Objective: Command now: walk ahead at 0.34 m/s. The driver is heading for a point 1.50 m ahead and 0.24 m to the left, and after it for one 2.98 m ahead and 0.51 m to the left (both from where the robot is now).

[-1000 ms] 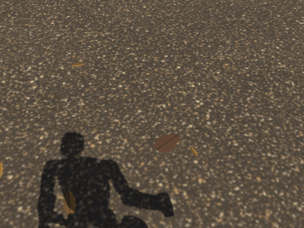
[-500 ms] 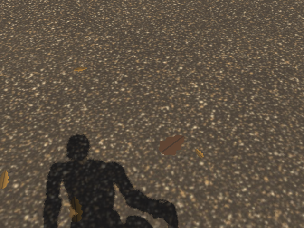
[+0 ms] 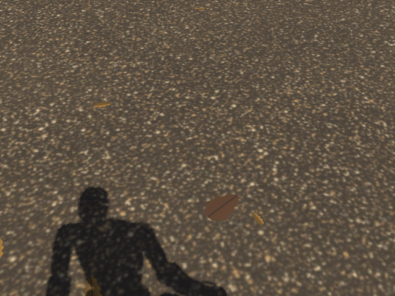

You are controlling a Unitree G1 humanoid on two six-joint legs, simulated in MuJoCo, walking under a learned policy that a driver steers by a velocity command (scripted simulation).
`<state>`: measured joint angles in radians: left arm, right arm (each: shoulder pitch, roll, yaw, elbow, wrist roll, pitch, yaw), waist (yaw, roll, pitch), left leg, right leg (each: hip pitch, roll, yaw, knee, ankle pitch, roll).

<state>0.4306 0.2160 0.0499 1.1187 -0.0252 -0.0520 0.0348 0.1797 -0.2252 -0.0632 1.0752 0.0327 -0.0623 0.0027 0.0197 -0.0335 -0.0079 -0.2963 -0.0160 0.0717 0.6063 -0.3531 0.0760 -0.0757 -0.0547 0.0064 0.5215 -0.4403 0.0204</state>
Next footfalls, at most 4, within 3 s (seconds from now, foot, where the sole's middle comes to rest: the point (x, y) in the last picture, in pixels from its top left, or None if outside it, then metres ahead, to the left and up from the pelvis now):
0.40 right None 0.26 -0.12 -0.76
0.66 left None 0.18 0.12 -0.76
2.08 left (169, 266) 0.64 0.12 -0.76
2.62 right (192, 181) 1.02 0.05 -0.76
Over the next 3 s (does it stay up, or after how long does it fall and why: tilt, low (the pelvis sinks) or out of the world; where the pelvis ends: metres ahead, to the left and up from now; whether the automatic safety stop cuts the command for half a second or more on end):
stays up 1.00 0.14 0.02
